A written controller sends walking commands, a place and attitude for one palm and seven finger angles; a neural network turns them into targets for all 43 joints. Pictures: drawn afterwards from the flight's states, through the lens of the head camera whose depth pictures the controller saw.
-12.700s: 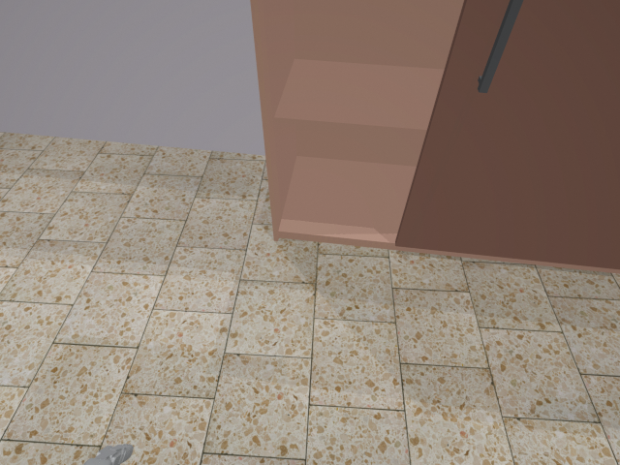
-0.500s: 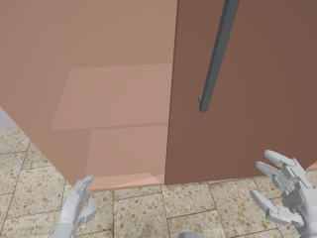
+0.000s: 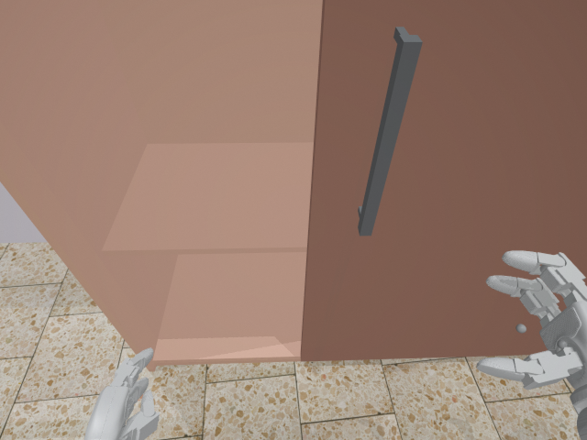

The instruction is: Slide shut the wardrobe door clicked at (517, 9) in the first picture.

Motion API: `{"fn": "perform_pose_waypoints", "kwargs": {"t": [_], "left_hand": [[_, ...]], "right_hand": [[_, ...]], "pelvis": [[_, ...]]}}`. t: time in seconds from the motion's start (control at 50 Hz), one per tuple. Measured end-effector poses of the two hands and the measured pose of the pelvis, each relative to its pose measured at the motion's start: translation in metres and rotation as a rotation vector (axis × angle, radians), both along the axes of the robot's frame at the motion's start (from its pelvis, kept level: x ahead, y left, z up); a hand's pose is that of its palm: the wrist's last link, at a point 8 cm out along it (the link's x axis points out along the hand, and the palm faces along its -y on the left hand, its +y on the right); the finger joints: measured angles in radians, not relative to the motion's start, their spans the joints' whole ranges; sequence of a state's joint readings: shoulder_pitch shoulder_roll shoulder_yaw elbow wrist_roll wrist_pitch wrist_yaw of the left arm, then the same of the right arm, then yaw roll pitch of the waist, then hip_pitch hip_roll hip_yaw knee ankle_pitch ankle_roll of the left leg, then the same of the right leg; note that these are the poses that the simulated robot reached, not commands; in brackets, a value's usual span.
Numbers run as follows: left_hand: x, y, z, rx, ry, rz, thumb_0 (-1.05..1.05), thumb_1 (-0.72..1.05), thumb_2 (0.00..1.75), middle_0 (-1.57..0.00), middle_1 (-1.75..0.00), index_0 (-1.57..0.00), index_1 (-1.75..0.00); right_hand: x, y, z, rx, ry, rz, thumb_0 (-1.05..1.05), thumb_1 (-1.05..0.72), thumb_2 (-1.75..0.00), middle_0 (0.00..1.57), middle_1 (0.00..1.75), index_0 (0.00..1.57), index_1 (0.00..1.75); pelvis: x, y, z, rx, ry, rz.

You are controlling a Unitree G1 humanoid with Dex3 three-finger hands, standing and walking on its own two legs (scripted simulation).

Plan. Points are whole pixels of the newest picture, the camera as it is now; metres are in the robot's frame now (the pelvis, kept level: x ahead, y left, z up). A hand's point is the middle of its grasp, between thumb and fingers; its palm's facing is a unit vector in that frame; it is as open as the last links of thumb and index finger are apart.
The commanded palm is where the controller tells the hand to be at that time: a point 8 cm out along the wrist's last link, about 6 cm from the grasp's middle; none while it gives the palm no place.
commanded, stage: raise the hand with hooked fingers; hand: right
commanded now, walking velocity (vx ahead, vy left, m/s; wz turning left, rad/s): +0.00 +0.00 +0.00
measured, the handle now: (379, 149) +0.48 -0.10 +0.17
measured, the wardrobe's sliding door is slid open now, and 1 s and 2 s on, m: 0.49 0.49 0.49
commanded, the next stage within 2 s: move the hooked fingers beside the handle in 0.96 s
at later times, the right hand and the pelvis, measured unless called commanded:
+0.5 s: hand out of the picture +0.26 -0.31 +0.19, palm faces +0.03 +0.99 -0.13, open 13.9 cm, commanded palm +0.22 -0.34 +0.19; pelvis -0.01 -0.02 +0.01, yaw -2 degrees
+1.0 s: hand (581, 264) +0.27 -0.27 +0.19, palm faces +0.02 +0.99 -0.12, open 13.9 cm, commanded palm +0.23 -0.31 +0.19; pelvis +0.00 +0.01 +0.02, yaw -1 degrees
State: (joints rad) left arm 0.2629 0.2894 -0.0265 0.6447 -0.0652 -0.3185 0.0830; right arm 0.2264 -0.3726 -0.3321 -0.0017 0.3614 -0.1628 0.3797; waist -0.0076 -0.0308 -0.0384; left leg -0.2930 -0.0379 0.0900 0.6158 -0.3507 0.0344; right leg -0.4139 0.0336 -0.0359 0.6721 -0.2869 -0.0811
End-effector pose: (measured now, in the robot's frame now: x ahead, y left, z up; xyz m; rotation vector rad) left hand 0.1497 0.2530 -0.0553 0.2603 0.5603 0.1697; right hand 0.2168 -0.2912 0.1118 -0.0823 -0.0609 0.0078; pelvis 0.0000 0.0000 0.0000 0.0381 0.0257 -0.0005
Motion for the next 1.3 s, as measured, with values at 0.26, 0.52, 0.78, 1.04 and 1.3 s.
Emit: {"fn": "perform_pose_waypoints", "kwargs": {"t": [0.26,0.52,0.78,1.04,1.3], "left_hand": [[0.031,-0.059,0.017,-0.066,-0.071,-0.125,0.01,0.9,0.9,-0.2,-0.3,-0.2,-0.3],[0.015,-0.057,0.008,-0.066,0.009,-0.123,0.01,0.9,0.9,-0.2,-0.3,-0.21,-0.3],[0.007,-0.028,0.007,-0.057,0.018,-0.078,0.01,0.9,0.9,-0.2,-0.3,-0.2,-0.3],[0.022,-0.012,0.006,-0.08,-0.007,-0.081,0.01,0.9,0.9,-0.2,-0.3,-0.2,-0.3],[0.028,0.005,0.002,-0.084,-0.008,-0.063,0.01,0.9,0.9,-0.2,-0.3,-0.2,-0.3]], "right_hand": [[0.009,-0.043,0.047,-0.016,-0.027,-0.018,-0.01,0.46,-0.32,0.3,1.18,0.3,1.17],[0.021,-0.068,0.087,-0.052,-0.051,-0.031,-0.01,0.5,-0.3,0.3,1.2,0.31,1.2],[0.026,-0.046,0.08,-0.04,-0.033,-0.008,-0.01,0.5,-0.3,0.3,1.21,0.31,1.2],[0.031,-0.03,0.082,-0.035,-0.022,-0.017,-0.01,0.5,-0.3,0.3,1.21,0.31,1.2],[0.046,-0.014,0.081,-0.017,-0.028,-0.016,-0.01,0.5,-0.3,0.3,1.21,0.31,1.2]], "pelvis": [[-0.005,-0.017,0.011,0.002,-0.055,-0.018],[-0.009,-0.018,0.015,-0.006,-0.07,-0.028],[-0.004,-0.006,0.016,-0.011,-0.064,-0.017],[0.001,0.012,0.016,-0.016,-0.063,-0.017],[0.005,0.026,0.014,-0.022,-0.056,-0.013]]}}
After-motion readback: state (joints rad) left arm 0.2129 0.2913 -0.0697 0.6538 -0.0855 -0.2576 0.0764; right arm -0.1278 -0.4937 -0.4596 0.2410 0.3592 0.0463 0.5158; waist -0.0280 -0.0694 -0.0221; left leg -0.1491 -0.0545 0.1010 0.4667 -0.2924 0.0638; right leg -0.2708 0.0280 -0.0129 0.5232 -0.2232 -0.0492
